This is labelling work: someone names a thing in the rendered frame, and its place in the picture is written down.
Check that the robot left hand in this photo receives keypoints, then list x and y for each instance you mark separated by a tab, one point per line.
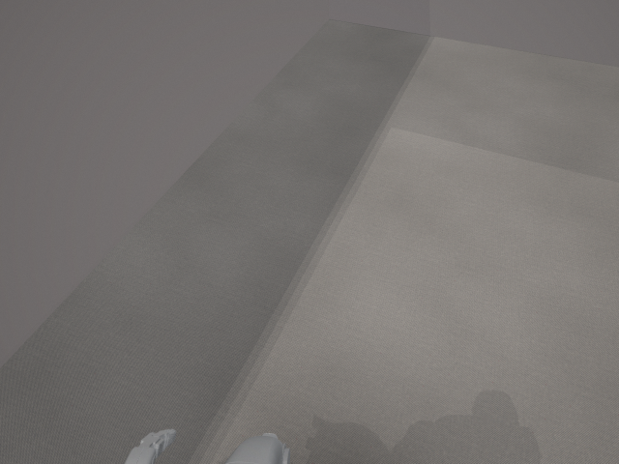
151	447

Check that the robot left thigh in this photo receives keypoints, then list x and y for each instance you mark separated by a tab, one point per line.
260	450

